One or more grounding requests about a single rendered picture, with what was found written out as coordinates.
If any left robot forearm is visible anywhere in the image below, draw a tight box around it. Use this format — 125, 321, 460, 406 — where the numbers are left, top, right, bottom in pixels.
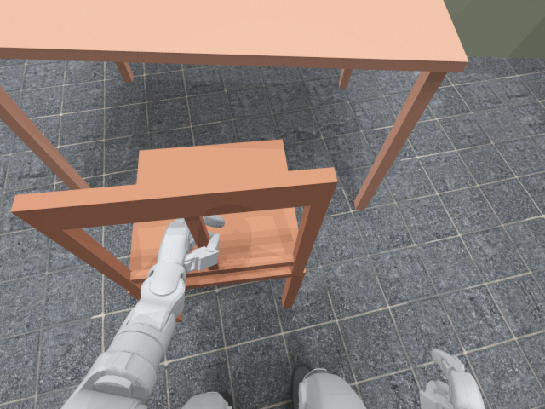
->
61, 262, 186, 409

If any right robot thigh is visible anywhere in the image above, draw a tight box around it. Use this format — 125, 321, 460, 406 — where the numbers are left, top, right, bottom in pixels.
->
299, 373, 366, 409

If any robot left hand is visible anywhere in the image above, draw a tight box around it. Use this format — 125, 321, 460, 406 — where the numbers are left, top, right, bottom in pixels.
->
157, 215, 225, 274

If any right robot foot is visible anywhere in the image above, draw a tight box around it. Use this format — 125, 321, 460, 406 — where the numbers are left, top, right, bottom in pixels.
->
291, 363, 312, 409

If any robot left upper arm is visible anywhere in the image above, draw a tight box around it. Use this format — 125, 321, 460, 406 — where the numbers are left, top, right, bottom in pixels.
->
65, 389, 147, 409

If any robot right hand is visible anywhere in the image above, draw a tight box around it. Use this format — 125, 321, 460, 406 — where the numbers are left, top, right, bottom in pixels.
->
419, 349, 485, 409

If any chair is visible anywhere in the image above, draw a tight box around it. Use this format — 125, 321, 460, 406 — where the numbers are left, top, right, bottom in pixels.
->
10, 139, 338, 323

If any table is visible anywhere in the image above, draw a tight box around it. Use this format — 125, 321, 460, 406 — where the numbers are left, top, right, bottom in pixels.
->
0, 0, 469, 210

